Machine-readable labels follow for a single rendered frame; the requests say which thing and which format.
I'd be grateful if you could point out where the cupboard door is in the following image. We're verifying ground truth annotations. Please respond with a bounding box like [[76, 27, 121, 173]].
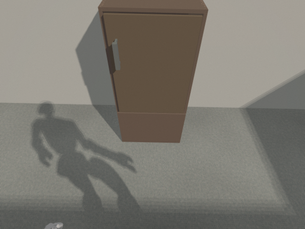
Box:
[[103, 13, 203, 113]]

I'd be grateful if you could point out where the handle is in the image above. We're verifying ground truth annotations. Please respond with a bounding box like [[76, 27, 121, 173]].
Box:
[[112, 39, 121, 70]]

